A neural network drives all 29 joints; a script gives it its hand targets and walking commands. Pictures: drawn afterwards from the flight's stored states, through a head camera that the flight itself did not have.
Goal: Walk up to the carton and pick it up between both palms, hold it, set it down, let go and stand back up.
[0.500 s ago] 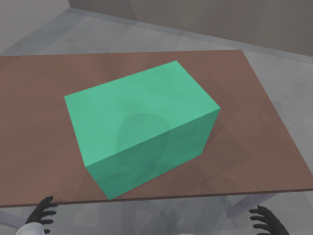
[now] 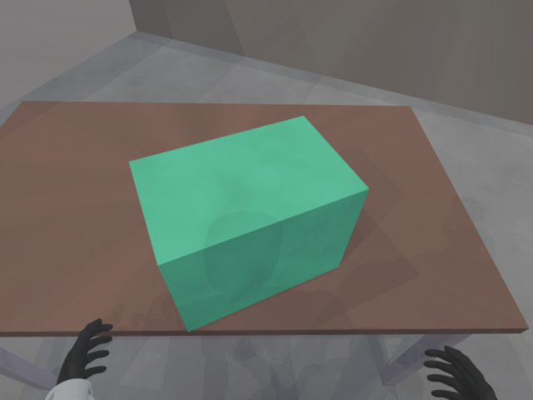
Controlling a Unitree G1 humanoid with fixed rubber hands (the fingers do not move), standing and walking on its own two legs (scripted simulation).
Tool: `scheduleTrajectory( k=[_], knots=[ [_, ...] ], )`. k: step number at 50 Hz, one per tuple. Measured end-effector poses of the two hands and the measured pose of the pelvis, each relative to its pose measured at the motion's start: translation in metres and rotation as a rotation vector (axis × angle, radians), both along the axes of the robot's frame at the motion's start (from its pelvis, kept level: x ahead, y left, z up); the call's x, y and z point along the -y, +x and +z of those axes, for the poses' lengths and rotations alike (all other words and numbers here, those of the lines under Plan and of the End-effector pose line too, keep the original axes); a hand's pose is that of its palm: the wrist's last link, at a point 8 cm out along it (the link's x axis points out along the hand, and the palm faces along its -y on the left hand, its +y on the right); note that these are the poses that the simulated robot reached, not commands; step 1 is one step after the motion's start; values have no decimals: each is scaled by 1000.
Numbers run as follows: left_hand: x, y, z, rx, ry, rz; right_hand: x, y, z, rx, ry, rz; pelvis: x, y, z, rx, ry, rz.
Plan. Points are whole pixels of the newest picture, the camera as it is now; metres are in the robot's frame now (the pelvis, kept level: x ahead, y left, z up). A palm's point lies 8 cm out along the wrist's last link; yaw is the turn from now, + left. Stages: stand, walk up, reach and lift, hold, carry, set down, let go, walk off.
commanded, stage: reach and lift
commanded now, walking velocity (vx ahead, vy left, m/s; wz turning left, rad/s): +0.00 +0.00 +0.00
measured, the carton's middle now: (247, 221) +0.43 +0.04 +0.00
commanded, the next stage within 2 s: none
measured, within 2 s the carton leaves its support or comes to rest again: neither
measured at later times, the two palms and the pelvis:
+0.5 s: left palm (99, 351) +0.21 +0.24 -0.01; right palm (492, 355) +0.21 -0.32 -0.02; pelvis +0.02 +0.00 +0.00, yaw +0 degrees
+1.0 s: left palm (105, 347) +0.20 +0.21 +0.02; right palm (498, 334) +0.23 -0.33 +0.00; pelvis +0.03 -0.01 +0.00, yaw +0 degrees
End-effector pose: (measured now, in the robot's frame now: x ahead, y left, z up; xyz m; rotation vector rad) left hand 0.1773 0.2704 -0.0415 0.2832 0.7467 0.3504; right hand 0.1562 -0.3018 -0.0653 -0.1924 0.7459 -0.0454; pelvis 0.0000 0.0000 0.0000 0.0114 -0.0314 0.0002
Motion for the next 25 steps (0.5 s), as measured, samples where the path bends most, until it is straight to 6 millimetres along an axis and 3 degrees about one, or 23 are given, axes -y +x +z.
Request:
scheduleTrajectory(
  k=[10,19,25],
  knots=[
    [20,7,17,98,-13,9,9,21,18,112,29,47,4,-1,0,2,3,1],
    [32,26,28,180,-45,17,20,38,29,148,54,29,6,11,1,-15,3,-1],
    [33,29,28,211,-65,31,18,55,41,185,74,27,5,21,2,-34,1,0]
  ],
)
